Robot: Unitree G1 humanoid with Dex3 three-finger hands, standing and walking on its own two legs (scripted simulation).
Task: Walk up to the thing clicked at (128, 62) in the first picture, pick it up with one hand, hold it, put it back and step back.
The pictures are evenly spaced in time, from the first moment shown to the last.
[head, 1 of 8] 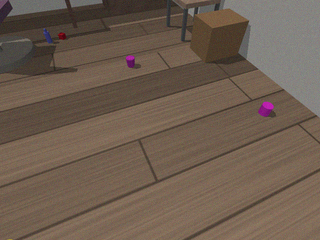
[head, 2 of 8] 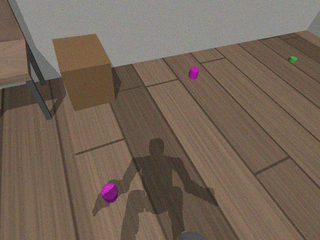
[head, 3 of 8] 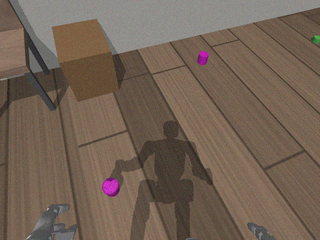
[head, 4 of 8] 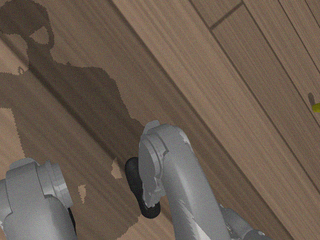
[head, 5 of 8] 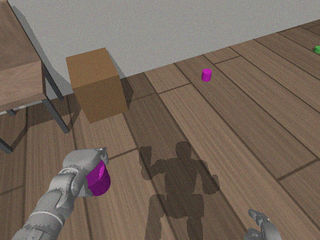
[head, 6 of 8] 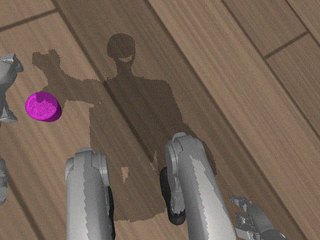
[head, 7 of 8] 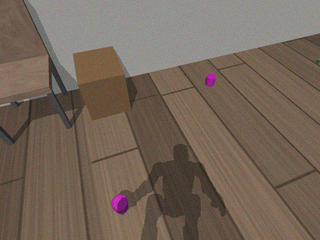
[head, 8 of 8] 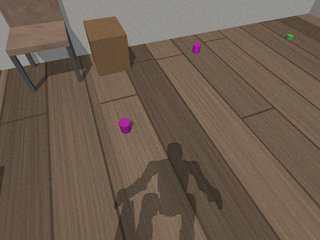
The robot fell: no
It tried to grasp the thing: yes
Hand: left
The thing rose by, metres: 0.66
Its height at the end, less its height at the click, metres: +0.00
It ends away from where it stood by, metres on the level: 0.01
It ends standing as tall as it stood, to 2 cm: yes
